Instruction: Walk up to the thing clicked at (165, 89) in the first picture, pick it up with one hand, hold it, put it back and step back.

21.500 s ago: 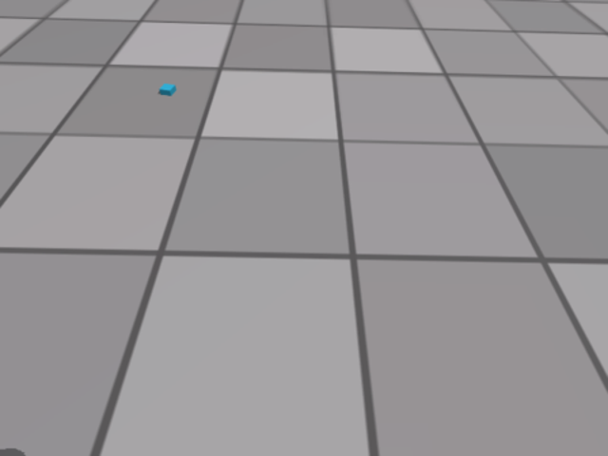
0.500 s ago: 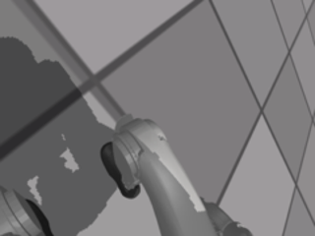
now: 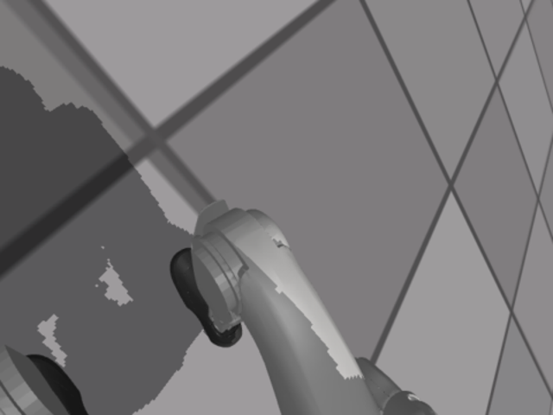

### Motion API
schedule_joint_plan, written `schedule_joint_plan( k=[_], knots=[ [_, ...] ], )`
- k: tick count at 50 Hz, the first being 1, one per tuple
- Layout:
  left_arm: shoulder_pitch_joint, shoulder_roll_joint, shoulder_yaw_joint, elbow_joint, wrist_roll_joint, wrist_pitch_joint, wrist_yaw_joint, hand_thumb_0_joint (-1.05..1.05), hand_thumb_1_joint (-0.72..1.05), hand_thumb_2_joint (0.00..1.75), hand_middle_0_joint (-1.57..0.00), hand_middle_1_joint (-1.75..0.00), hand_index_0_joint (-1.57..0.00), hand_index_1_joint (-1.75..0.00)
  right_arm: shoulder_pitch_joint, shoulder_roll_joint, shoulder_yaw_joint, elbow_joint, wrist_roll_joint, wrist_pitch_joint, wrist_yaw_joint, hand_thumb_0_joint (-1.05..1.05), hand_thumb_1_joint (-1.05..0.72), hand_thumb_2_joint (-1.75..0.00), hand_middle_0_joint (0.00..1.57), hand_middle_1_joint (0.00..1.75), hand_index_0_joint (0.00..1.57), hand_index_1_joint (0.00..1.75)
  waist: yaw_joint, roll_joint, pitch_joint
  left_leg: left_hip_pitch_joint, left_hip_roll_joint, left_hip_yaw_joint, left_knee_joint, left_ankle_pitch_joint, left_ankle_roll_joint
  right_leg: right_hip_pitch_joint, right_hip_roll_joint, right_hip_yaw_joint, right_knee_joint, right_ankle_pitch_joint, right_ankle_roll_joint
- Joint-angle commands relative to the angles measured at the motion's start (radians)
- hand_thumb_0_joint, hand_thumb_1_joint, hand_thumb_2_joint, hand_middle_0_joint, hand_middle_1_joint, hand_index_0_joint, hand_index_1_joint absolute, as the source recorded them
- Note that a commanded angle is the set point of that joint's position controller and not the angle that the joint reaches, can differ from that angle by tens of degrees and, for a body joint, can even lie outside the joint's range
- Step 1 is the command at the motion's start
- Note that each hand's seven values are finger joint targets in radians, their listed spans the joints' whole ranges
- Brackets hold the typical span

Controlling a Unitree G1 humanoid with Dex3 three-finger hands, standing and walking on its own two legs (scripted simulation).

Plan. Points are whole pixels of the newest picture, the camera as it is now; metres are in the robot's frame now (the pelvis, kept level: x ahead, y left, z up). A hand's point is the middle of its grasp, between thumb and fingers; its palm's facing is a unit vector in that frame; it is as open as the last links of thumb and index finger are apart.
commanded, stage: rest palm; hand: left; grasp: from above
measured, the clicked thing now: out of the picture +0.54 +0.34 -0.30
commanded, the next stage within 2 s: none
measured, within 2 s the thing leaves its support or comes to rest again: neither
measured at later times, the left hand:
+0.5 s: hand out of the picture +0.52 +0.33 -0.26, palm faces -0.42 -0.18 -0.89, open 11.4 cm
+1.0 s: hand out of the picture +0.52 +0.33 -0.26, palm faces -0.41 -0.17 -0.90, open 11.0 cm
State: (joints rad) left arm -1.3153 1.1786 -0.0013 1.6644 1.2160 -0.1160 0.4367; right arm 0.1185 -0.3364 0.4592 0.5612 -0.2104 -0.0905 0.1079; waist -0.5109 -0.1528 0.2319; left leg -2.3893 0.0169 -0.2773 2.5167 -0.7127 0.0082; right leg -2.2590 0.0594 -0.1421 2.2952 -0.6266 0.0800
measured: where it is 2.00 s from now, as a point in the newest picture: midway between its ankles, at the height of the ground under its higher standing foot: (151, 366)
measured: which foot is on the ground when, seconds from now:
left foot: down 0.00-1.00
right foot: down 0.00-1.00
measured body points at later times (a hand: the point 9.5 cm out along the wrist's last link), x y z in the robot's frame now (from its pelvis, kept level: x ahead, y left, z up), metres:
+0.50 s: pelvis +0.00 +0.00 +0.00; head +0.32 +0.13 +0.29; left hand +0.54 +0.33 -0.21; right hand +0.03 -0.24 -0.04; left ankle +0.06 +0.12 -0.28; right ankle +0.13 -0.13 -0.28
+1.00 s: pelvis +0.00 +0.00 +0.00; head +0.32 +0.13 +0.29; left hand +0.54 +0.33 -0.21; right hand +0.02 -0.24 -0.04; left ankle +0.06 +0.12 -0.28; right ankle +0.13 -0.13 -0.28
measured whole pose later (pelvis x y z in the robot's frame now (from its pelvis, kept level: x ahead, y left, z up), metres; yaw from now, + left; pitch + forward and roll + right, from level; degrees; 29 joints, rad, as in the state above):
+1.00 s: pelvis +0.00 +0.00 +0.00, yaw +0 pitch +31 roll -18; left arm -1.29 1.19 0.01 1.61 1.22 -0.13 0.42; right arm 0.11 -0.35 0.47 0.55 -0.22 -0.07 0.10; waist -0.50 -0.16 0.25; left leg -2.38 0.02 -0.29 2.51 -0.71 0.00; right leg -2.25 0.05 -0.16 2.28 -0.62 0.08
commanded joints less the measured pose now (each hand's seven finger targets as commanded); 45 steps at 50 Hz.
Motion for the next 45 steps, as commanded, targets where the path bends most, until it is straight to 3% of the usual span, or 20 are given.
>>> schedule_joint_plan(
  k=[1,9,10,12,15,18,19,21,25,29,32,34,37,41,45],
  knots=[
    [-0.257,0.182,0.002,-0.155,-0.008,0.001,0.023,0.0,-0.16,0.67,-0.39,-0.7,-0.4,-0.7,0.206,-0.347,-0.099,0.032,-0.001,0.009,-0.014,0.0,-0.9,-0.9,0.2,0.3,0.2,0.3,-0.072,0.653,-0.643,0.531,0.057,0.084,-0.255,0.268,-0.007,0.411,0.013,-0.125,-0.166,0.272,-0.094],
    [-0.261,0.193,0.007,-0.172,-0.012,-0.005,0.003,0.0,-0.14,0.69,-0.42,-0.69,-0.41,-0.7,0.213,-0.356,-0.107,0.038,-0.002,0.022,-0.015,0.0,-0.9,-0.9,0.2,0.3,0.2,0.3,-0.074,0.669,-0.664,0.563,0.062,0.077,-0.255,0.308,-0.012,0.419,0.016,-0.133,-0.169,0.291,-0.097],
    [-0.271,0.188,0.013,-0.205,-0.01,-0.006,0.0,0.0,-0.13,0.68,-0.42,-0.69,-0.42,-0.7,0.225,-0.355,-0.101,0.044,-0.003,0.023,-0.013,0.0,-0.9,-0.9,0.2,0.3,0.2,0.3,-0.075,0.693,-0.669,0.591,0.066,0.07,-0.251,0.349,-0.018,0.401,0.01,-0.135,-0.162,0.314,-0.097],
    [-0.214,0.152,-0.013,-0.122,-0.006,-0.002,-0.007,0.0,-0.12,0.67,-0.42,-0.68,-0.42,-0.69,0.214,-0.351,-0.097,0.032,-0.005,0.028,-0.013,0.0,-0.9,-0.9,0.2,0.3,0.2,0.3,-0.084,0.646,-0.63,0.557,0.062,0.075,-0.244,0.34,-0.011,0.407,0.016,-0.136,-0.168,0.306,-0.098],
    [-0.226,0.162,-0.018,-0.129,-0.008,-0.006,-0.009,0.0,-0.12,0.7,-0.44,-0.69,-0.43,-0.7,0.208,-0.356,-0.096,0.021,-0.007,0.037,-0.018,0.0,-0.9,-0.9,0.2,0.3,0.2,0.3,-0.082,0.619,-0.615,0.512,0.056,0.085,-0.245,0.308,-0.005,0.438,0.02,-0.134,-0.181,0.293,-0.098],
    [-0.253,0.217,0.018,-0.206,-0.004,-0.02,-0.006,0.0,-0.1,0.67,-0.43,-0.69,-0.43,-0.69,0.217,-0.365,-0.099,0.032,-0.01,0.038,-0.02,0.0,-0.9,-0.9,0.2,0.3,0.2,0.3,-0.065,0.687,-0.642,0.594,0.066,0.069,-0.251,0.35,-0.019,0.392,0.011,-0.136,-0.172,0.295,-0.104],
    [-0.266,0.216,0.023,-0.232,-0.001,-0.024,-0.007,0.0,-0.09,0.64,-0.43,-0.7,-0.43,-0.69,0.216,-0.362,-0.096,0.033,-0.01,0.038,-0.017,0.0,-0.9,-0.9,0.2,0.3,0.2,0.3,-0.067,0.716,-0.652,0.614,0.067,0.066,-0.247,0.375,-0.024,0.379,0.005,-0.137,-0.168,0.308,-0.105],
    [-0.22,0.193,0.008,-0.176,-0.003,-0.021,-0.005,0.0,-0.08,0.63,-0.44,-0.68,-0.45,-0.67,0.197,-0.358,-0.095,0.018,-0.011,0.042,-0.017,0.0,-0.9,-0.9,0.2,0.3,0.2,0.3,-0.074,0.666,-0.659,0.593,0.068,0.071,-0.251,0.361,-0.016,0.431,0.016,-0.14,-0.173,0.311,-0.1],
    [-0.261,0.212,0.028,-0.217,0.001,-0.025,0.007,0.0,-0.09,0.64,-0.44,-0.66,-0.44,-0.66,0.215,-0.359,-0.1,0.034,-0.013,0.042,-0.015,0.0,-0.9,-0.9,0.2,0.3,0.2,0.3,-0.07,0.711,-0.674,0.601,0.067,0.072,-0.245,0.379,-0.019,0.414,0.009,-0.138,-0.166,0.326,-0.103],
    [-0.233,0.181,-0.003,-0.152,-0.006,-0.017,0.011,0.0,-0.05,0.61,-0.46,-0.65,-0.47,-0.65,0.201,-0.357,-0.098,0.021,-0.013,0.04,-0.02,0.0,-0.9,-0.9,0.2,0.3,0.2,0.3,-0.085,0.631,-0.604,0.515,0.059,0.084,-0.255,0.278,-0.005,0.429,0.016,-0.133,-0.184,0.277,-0.095],
    [-0.232,0.195,0.009,-0.154,-0.008,-0.016,0.009,0.0,-0.05,0.6,-0.47,-0.64,-0.47,-0.63,0.195,-0.36,-0.092,0.029,-0.013,0.038,-0.022,0.0,-0.9,-0.9,0.2,0.3,0.2,0.3,-0.075,0.641,-0.615,0.534,0.065,0.072,-0.249,0.293,-0.011,0.393,0.012,-0.139,-0.18,0.276,-0.099],
    [-0.233,0.19,0.004,-0.157,-0.015,-0.023,0.007,0.0,-0.04,0.61,-0.48,-0.64,-0.48,-0.64,0.2,-0.365,-0.092,0.028,-0.014,0.04,-0.026,0.0,-0.9,-0.9,0.2,0.3,0.2,0.3,-0.088,0.632,-0.625,0.54,0.066,0.068,-0.254,0.292,-0.01,0.417,0.01,-0.141,-0.183,0.28,-0.095],
    [-0.227,0.178,-0.004,-0.155,-0.017,-0.025,0.004,0.0,-0.03,0.61,-0.49,-0.64,-0.49,-0.64,0.2,-0.356,-0.092,0.03,-0.014,0.034,-0.026,0.0,-0.9,-0.9,0.2,0.3,0.2,0.3,-0.083,0.625,-0.616,0.531,0.063,0.076,-0.257,0.275,-0.008,0.427,0.011,-0.135,-0.181,0.273,-0.094],
    [-0.224,0.19,0.011,-0.184,-0.017,-0.026,0.006,0.0,-0.03,0.59,-0.48,-0.63,-0.49,-0.63,0.197,-0.373,-0.091,0.026,-0.015,0.032,-0.026,0.0,-0.9,-0.9,0.2,0.3,0.2,0.3,-0.083,0.645,-0.633,0.571,0.067,0.064,-0.247,0.324,-0.016,0.4,0.003,-0.138,-0.178,0.295,-0.098],
    [-0.255,0.239,0.041,-0.236,0.002,-0.02,0.019,0.0,-0.05,0.58,-0.46,-0.64,-0.47,-0.63,0.2,-0.365,-0.091,0.028,-0.014,0.034,-0.023,0.0,-0.9,-0.9,0.2,0.3,0.2,0.3,-0.064,0.716,-0.67,0.621,0.072,0.063,-0.254,0.351,-0.023,0.383,0.0,-0.133,-0.168,0.301,-0.102]
  ],
)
